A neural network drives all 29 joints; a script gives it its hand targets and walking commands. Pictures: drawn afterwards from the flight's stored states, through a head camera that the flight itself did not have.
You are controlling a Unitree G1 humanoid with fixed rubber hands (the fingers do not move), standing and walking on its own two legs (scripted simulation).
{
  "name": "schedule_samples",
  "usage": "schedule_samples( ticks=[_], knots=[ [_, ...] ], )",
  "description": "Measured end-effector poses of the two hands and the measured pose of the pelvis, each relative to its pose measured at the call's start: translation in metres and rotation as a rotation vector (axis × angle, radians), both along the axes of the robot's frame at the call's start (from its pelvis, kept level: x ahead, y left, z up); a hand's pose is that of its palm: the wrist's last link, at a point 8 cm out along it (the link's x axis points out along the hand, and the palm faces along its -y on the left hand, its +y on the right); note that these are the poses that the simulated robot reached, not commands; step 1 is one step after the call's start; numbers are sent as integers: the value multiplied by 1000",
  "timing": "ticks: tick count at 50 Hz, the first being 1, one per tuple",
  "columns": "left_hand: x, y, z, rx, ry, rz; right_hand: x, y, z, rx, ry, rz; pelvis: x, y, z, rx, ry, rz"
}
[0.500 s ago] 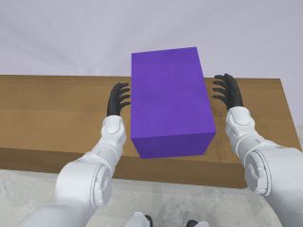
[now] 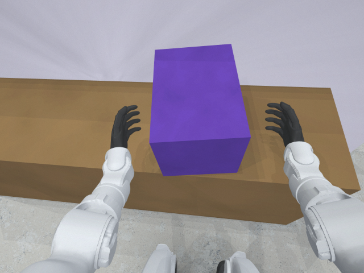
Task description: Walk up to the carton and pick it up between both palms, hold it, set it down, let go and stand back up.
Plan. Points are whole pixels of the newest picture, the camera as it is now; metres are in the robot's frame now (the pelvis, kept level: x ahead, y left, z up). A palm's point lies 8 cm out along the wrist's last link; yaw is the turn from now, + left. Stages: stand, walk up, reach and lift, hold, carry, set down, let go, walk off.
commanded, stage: set down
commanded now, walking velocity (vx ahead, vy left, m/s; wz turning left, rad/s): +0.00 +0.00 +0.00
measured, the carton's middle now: (196, 111) +0.53 +0.04 -0.03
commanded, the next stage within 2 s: none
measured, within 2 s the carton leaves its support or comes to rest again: neither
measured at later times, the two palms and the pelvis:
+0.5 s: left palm (111, 165) +0.34 +0.21 +0.02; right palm (309, 153) +0.39 -0.20 +0.03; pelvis +0.02 +0.00 +0.04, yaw +0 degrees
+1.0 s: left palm (110, 186) +0.29 +0.19 +0.03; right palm (334, 204) +0.29 -0.22 +0.03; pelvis +0.04 +0.01 +0.07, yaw -1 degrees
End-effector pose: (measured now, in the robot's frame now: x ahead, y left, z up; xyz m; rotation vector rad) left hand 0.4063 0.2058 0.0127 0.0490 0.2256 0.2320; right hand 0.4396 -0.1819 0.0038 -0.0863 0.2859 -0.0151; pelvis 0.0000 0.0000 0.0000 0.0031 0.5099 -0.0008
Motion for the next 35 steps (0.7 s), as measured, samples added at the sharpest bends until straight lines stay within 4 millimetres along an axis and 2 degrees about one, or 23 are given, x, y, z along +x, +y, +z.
schedule_samples(
  ticks=[6, 10, 16, 23, 32, 35],
  knots=[
    [-4, -11, 0, -8, 11, -25, -7, 1, 3, 10, -13, -6, 0, -3, 0, 4, -39, 10],
    [-14, -16, -2, -33, 21, -34, -16, 0, 8, 0, -26, -10, 5, -4, 4, 7, -68, 11],
    [-30, -11, 2, -46, 5, -10, -29, -7, 15, -8, -21, -34, 12, -4, 15, 0, -126, 9],
    [-56, 0, 8, -35, 18, 5, -47, -15, 26, -12, -30, -33, 20, -2, 32, -5, -185, 8],
    [-88, 2, 28, -30, -9, -8, -88, -21, 33, 9, -27, -26, 24, 4, 52, -10, -284, 12],
    [-97, -1, 25, -33, 29, -23, -107, -25, 30, 7, 18, -29, 24, 6, 58, -7, -320, 15]
  ],
)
